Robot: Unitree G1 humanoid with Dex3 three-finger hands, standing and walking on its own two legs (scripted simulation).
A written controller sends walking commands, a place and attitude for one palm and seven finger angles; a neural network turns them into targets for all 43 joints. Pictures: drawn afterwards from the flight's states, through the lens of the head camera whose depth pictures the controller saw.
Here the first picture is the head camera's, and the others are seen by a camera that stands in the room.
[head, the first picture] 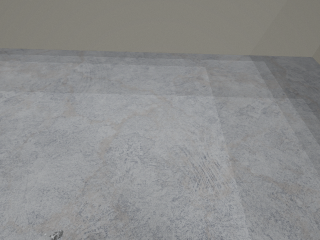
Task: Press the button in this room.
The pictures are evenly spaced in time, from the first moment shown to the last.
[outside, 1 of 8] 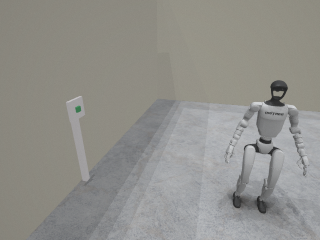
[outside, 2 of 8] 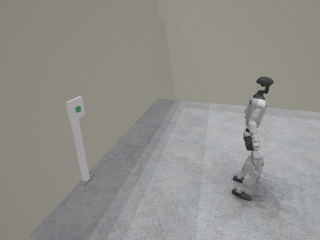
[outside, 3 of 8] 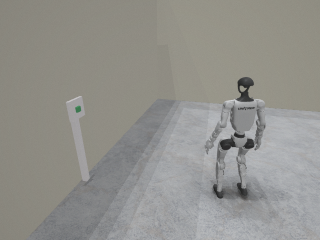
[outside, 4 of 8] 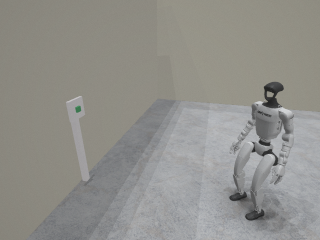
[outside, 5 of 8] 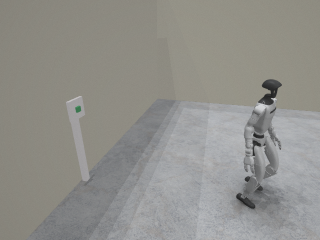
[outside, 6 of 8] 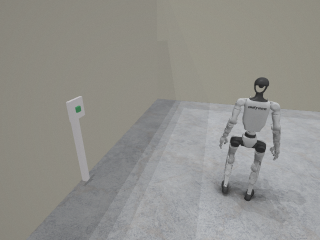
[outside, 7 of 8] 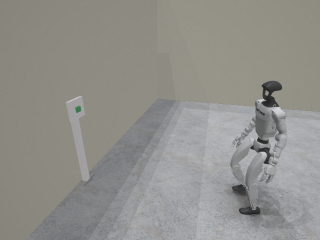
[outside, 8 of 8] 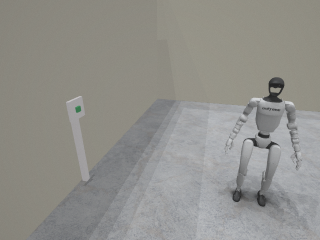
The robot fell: no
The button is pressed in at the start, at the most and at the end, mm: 0 0 0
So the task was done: no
